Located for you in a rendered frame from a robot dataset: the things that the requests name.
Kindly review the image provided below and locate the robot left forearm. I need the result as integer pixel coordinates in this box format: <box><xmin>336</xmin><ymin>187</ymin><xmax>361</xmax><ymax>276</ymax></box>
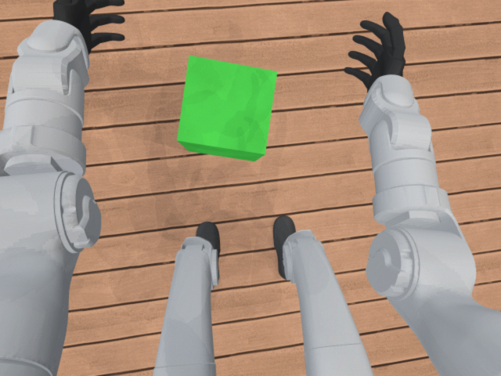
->
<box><xmin>0</xmin><ymin>20</ymin><xmax>89</xmax><ymax>176</ymax></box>

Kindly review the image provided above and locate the robot right forearm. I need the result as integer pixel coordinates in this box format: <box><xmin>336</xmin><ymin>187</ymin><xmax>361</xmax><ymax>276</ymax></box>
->
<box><xmin>359</xmin><ymin>74</ymin><xmax>476</xmax><ymax>280</ymax></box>

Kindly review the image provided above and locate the right robot upper arm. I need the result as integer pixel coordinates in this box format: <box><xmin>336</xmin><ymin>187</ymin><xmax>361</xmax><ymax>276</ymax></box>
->
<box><xmin>366</xmin><ymin>226</ymin><xmax>501</xmax><ymax>376</ymax></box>

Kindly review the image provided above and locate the robot shin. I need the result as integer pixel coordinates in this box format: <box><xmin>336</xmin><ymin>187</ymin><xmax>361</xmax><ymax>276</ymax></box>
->
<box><xmin>283</xmin><ymin>230</ymin><xmax>325</xmax><ymax>265</ymax></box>
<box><xmin>175</xmin><ymin>237</ymin><xmax>214</xmax><ymax>262</ymax></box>

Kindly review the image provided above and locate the right robot shin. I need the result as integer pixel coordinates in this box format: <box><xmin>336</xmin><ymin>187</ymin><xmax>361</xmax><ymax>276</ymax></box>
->
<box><xmin>283</xmin><ymin>230</ymin><xmax>325</xmax><ymax>265</ymax></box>

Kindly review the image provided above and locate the robot left hand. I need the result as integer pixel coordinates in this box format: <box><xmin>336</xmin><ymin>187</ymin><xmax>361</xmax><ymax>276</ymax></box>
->
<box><xmin>53</xmin><ymin>0</ymin><xmax>125</xmax><ymax>54</ymax></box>

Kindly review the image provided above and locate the carton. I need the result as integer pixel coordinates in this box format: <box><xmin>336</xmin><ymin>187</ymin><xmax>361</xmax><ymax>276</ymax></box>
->
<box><xmin>177</xmin><ymin>56</ymin><xmax>277</xmax><ymax>161</ymax></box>

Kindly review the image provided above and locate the robot right hand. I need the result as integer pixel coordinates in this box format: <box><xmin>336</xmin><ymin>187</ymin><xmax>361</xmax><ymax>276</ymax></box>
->
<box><xmin>344</xmin><ymin>12</ymin><xmax>405</xmax><ymax>92</ymax></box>

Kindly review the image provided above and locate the left robot upper arm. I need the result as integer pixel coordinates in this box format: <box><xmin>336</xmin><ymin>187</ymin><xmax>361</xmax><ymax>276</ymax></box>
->
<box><xmin>0</xmin><ymin>171</ymin><xmax>101</xmax><ymax>376</ymax></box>

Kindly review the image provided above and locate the left robot shin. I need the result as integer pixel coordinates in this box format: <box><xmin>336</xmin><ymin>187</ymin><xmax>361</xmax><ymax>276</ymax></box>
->
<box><xmin>175</xmin><ymin>237</ymin><xmax>214</xmax><ymax>262</ymax></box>

